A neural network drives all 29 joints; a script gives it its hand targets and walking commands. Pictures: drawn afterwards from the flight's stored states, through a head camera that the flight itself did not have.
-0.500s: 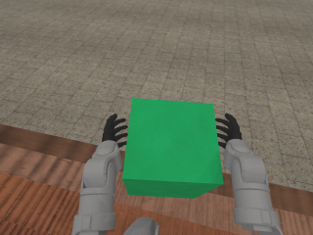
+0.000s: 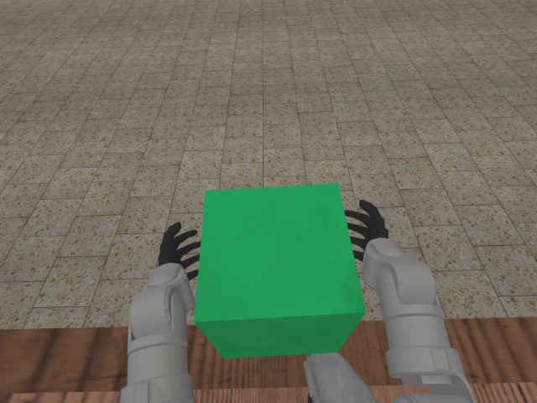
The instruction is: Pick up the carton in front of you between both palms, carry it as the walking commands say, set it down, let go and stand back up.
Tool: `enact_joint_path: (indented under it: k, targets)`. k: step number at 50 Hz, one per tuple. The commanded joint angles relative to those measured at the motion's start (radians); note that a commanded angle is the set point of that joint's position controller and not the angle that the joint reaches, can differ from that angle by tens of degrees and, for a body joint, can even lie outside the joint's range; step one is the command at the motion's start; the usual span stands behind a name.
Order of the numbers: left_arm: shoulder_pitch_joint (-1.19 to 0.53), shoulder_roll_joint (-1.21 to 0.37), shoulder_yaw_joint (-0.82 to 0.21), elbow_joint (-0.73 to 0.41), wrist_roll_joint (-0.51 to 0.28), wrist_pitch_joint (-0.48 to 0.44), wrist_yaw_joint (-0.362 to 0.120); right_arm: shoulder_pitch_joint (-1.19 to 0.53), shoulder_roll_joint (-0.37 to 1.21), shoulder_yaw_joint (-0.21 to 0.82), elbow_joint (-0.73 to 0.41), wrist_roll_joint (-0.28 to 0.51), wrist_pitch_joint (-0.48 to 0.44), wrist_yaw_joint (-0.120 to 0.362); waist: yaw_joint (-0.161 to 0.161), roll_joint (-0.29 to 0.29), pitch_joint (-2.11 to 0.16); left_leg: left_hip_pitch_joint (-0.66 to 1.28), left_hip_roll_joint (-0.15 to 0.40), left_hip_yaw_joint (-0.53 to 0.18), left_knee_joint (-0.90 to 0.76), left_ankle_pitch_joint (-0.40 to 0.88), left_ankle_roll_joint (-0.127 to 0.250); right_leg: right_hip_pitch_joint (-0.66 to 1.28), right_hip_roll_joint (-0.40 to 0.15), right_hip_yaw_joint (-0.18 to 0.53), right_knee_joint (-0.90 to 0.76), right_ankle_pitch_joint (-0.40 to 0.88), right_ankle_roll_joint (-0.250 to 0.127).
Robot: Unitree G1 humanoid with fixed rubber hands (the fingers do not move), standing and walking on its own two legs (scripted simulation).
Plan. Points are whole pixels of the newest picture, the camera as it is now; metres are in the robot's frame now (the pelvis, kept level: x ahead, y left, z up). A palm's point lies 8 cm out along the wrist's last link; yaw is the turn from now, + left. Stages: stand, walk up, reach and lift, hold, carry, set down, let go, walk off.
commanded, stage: carry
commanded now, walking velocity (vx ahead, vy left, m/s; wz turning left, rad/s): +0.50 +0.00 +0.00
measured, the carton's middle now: (276, 277) +0.31 -0.02 -0.03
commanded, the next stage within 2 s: none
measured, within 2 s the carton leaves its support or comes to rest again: neither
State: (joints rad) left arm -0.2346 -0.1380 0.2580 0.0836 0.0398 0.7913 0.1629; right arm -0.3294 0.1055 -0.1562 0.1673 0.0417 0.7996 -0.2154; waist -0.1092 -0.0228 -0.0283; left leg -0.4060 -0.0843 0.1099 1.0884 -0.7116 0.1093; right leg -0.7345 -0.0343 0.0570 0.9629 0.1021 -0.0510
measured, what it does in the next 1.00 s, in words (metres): goes down: right foot 0.15 m lower, then left foot 0.15 m lower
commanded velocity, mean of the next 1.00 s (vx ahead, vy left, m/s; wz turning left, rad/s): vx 0.50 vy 0.00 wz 0.00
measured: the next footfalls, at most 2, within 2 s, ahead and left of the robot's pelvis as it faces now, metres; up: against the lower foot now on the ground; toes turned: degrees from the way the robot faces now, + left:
right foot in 0.12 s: +0.22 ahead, -0.09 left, -0.15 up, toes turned -2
left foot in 0.48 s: +0.54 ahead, +0.03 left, -0.30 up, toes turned -1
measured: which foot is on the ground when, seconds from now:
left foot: down 0.00-0.12, up 0.14-0.46, down 0.48-0.90, up 0.92-1.00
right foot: up 0.00-0.10, down 0.12-0.48, up 0.50-0.88, down 0.90-1.00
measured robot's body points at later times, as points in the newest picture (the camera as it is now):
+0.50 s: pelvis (267, 277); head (264, 130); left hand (206, 161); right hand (316, 157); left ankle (258, 338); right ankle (304, 400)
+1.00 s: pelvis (266, 194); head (256, 72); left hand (218, 129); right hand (293, 120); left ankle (249, 301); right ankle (281, 273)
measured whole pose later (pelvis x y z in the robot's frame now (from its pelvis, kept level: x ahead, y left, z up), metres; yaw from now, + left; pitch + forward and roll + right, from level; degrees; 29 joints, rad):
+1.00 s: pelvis +0.81 -0.06 -0.39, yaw -1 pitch +5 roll -1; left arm -0.30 -0.11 0.13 0.03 0.00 0.80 0.20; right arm -0.27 0.05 -0.16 0.03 0.04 0.76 -0.19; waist 0.04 -0.01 -0.06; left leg -0.53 -0.06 -0.02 1.65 -0.58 0.06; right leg -0.49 0.07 -0.10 0.62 -0.22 -0.10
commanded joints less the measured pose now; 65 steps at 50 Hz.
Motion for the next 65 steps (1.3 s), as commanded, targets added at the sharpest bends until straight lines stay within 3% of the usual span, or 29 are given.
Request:
enact_joint_path:
  k: [1,3,5,6,7,9,11,14,17,19,21,23,24,25,26,27,29,32,37,42,44,45,46,47,48,51,54,63,65]
  targets:
    - [-0.635,-0.721,-0.616,-0.149,-0.152,-0.071,-0.009,-0.499,0.843,0.586,-0.131,0.193,-0.051,0.094,0.018,0.122,-0.267,-0.078,0.127,-0.189,-0.198,0.435,0.066,0.366,0.093,-0.164,-0.304,0.251,0.001]
    - [-0.596,-0.678,-0.634,-0.173,-0.16,-0.074,0.002,-0.426,0.8,0.56,-0.112,0.151,-0.061,0.084,0.113,0.19,-0.356,-0.061,0.171,-0.11,0.004,0.58,0.02,0.567,0.106,-0.234,-0.167,0.295,-0.022]
    - [-0.541,-0.64,-0.652,-0.182,-0.163,-0.068,0.012,-0.37,0.746,0.529,-0.132,0.109,-0.065,0.062,0.289,0.033,-0.387,-0.065,0.159,-0.015,0.45,0.967,-0.045,0.781,0.093,-0.221,-0.412,0.161,-0.061]
    - [-0.501,-0.609,-0.646,-0.17,-0.156,-0.056,0.011,-0.368,0.706,0.495,-0.146,0.071,-0.063,0.042,0.34,-0.115,-0.282,-0.22,0.039,0.012,0.806,0.37,-0.06,0.806,-0.002,-0.094,-0.487,0.18,-0.122]
    - [-0.475,-0.586,-0.662,-0.128,-0.168,-0.044,0.022,-0.335,0.652,0.459,-0.134,0.041,-0.046,0.031,0.225,-0.204,-0.29,-0.525,-0.027,-0.093,0.845,0.04,-0.075,1.028,-0.134,0.24,-0.262,0.607,-0.186]
    - [-0.517,-0.613,-0.722,-0.143,-0.235,-0.024,0.026,-0.294,0.596,0.4,-0.148,0.021,-0.037,0.017,0.213,-0.003,-0.338,-0.713,0.073,-0.268,0.561,0.178,-0.064,1.016,-0.263,0.561,-0.261,0.191,-0.295]
    - [-0.55,-0.68,-0.741,-0.137,-0.287,-0.006,0.006,-0.331,0.601,0.363,-0.14,0.015,-0.033,0.016,0.191,0.097,-0.308,-0.674,0.103,-0.239,0.322,0.237,-0.074,0.839,-0.245,0.506,-0.209,0.248,-0.294]
    - [-0.63,-0.757,-0.755,-0.129,-0.313,-0.011,-0.029,-0.429,0.677,0.409,-0.181,0.028,-0.044,0.039,0.199,-0.067,-0.319,-0.434,0.107,-0.122,0.202,0.513,-0.073,0.606,-0.22,0.423,-0.251,0.129,-0.259]
    - [-0.608,-0.787,-0.749,-0.127,-0.309,-0.03,-0.042,-0.475,0.731,0.476,-0.209,0.072,-0.066,0.06,0.215,0.044,-0.266,-0.277,0.084,-0.069,-0.354,1.118,-0.061,0.476,-0.009,0.148,-0.079,-0.262,-0.15]
    - [-0.571,-0.752,-0.725,-0.122,-0.28,-0.041,-0.035,-0.49,0.709,0.513,-0.252,0.096,-0.073,0.059,0.221,-0.064,-0.237,0.03,0.038,-0.01,-0.484,1.179,-0.062,0.306,0.021,0.054,-0.099,-0.343,-0.137]
    - [-0.506,-0.715,-0.691,-0.116,-0.245,-0.04,-0.019,-0.482,0.66,0.523,-0.279,0.102,-0.064,0.051,0.096,-0.146,-0.349,0.3,0.0,0.056,-0.33,1.174,-0.035,0.27,0.002,-0.059,0.109,-0.166,-0.071]
    - [-0.457,-0.636,-0.633,-0.114,-0.177,-0.028,0.005,-0.429,0.625,0.525,-0.271,0.095,-0.045,0.042,-0.102,0.068,-0.356,0.526,0.02,0.052,-0.502,0.977,0.006,0.207,0.0,-0.123,0.544,0.095,-0.005]
    - [-0.465,-0.589,-0.59,-0.11,-0.139,-0.017,0.025,-0.393,0.595,0.525,-0.234,0.095,-0.025,0.045,-0.153,0.179,-0.232,0.477,0.11,-0.069,-0.617,0.956,0.068,0.111,0.126,-0.148,0.909,-0.472,0.011]
    - [-0.436,-0.524,-0.537,-0.086,-0.092,0.004,0.041,-0.372,0.576,0.523,-0.199,0.111,-0.01,0.035,-0.039,0.202,-0.262,0.621,0.243,-0.389,-0.422,1.346,0.106,-0.108,0.166,-0.043,0.915,-0.789,0.03]
    - [-0.352,-0.511,-0.492,-0.046,-0.072,0.013,0.057,-0.402,0.55,0.541,-0.21,0.131,0.006,0.023,0.022,0.146,-0.35,0.718,0.405,-0.663,-0.483,1.019,0.237,-0.262,0.133,0.043,0.864,-0.756,0.031]
    - [-0.367,-0.47,-0.457,-0.088,-0.059,0.014,0.058,-0.443,0.631,0.578,-0.193,0.178,0.006,0.024,-0.019,0.077,-0.336,0.559,0.427,-0.956,-0.545,0.656,0.308,-0.262,0.067,0.089,0.715,-0.736,0.014]
    - [-0.433,-0.513,-0.423,-0.045,-0.064,0.005,0.057,-0.508,0.709,0.623,-0.196,0.235,0.02,0.048,0.004,-0.042,-0.258,0.426,0.357,-0.752,-0.407,0.988,0.216,-0.257,0.013,0.079,0.477,-0.631,0.024]
    - [-0.548,-0.63,-0.477,-0.081,-0.097,-0.022,0.025,-0.624,0.818,0.652,-0.2,0.276,0.002,0.087,0.025,0.056,-0.315,0.245,0.37,-0.687,-0.448,0.885,0.222,-0.071,0.0,0.023,0.334,-0.337,0.032]
    - [-0.616,-0.712,-0.6,-0.171,-0.137,-0.063,0.002,-0.502,0.843,0.614,-0.177,0.239,-0.042,0.102,-0.039,0.057,-0.281,0.16,0.108,-0.335,-0.306,0.437,0.118,0.085,0.038,-0.078,-0.281,0.249,-0.005]
    - [-0.562,-0.616,-0.64,-0.229,-0.156,-0.052,0.016,-0.373,0.74,0.588,-0.196,0.171,-0.052,0.072,-0.034,0.118,-0.238,0.232,0.092,-0.25,-0.101,0.551,0.06,0.282,0.06,-0.186,-0.585,0.337,-0.01]
    - [-0.509,-0.566,-0.63,-0.223,-0.148,-0.035,0.022,-0.344,0.692,0.574,-0.193,0.139,-0.041,0.053,0.051,0.097,-0.267,0.201,0.107,-0.223,0.112,0.774,0.039,0.485,0.031,-0.179,-0.677,0.27,-0.03]
    - [-0.48,-0.539,-0.615,-0.211,-0.134,-0.026,0.023,-0.346,0.668,0.56,-0.196,0.121,-0.035,0.044,0.115,0.035,-0.318,0.032,0.075,-0.147,0.355,0.623,0.007,0.719,-0.039,-0.113,-0.61,0.248,-0.045]
    - [-0.443,-0.506,-0.601,-0.178,-0.124,-0.017,0.035,-0.354,0.66,0.552,-0.203,0.121,-0.017,0.042,0.137,-0.217,-0.43,-0.325,0.013,-0.103,0.642,0.038,-0.07,1.109,-0.272,0.149,-0.298,0.798,-0.179]
    - [-0.385,-0.49,-0.582,-0.141,-0.136,-0.007,0.048,-0.332,0.633,0.549,-0.217,0.144,-0.007,0.038,0.206,-0.22,-0.526,-0.58,0.01,-0.147,0.73,-0.017,-0.089,1.323,-0.358,0.347,-0.243,0.798,-0.282]
    - [-0.344,-0.513,-0.598,-0.153,-0.154,-0.007,0.057,-0.331,0.622,0.553,-0.267,0.159,-0.008,0.033,0.284,-0.18,-0.607,-0.715,0.043,-0.204,0.686,0.131,-0.083,1.38,-0.373,0.491,-0.32,0.352,-0.347]
    - [-0.467,-0.651,-0.683,-0.229,-0.22,-0.01,0.026,-0.368,0.651,0.477,-0.285,0.116,-0.022,0.031,0.209,0.085,-0.455,-0.608,0.117,-0.179,0.44,0.24,-0.068,0.966,-0.314,0.454,-0.442,0.149,-0.308]
    - [-0.623,-0.726,-0.763,-0.304,-0.292,-0.031,-0.024,-0.383,0.718,0.497,-0.273,0.096,-0.042,0.051,0.166,-0.031,-0.379,-0.505,0.153,-0.139,0.202,0.309,-0.085,0.741,-0.242,0.313,-0.517,-0.03,-0.253]
    - [-0.479,-0.681,-0.736,-0.251,-0.233,-0.022,-0.035,-0.367,0.688,0.576,-0.36,0.091,-0.045,0.067,0.115,-0.106,-0.385,0.095,0.033,0.094,-0.659,0.814,-0.058,0.774,-0.097,-0.083,-0.419,0.533,-0.038]
    - [-0.461,-0.626,-0.715,-0.279,-0.202,-0.003,-0.017,-0.33,0.656,0.578,-0.368,0.096,-0.026,0.065,0.079,-0.029,-0.511,0.523,0.179,-0.076,-0.668,0.902,-0.027,0.555,-0.082,-0.121,-0.102,0.188,0.026]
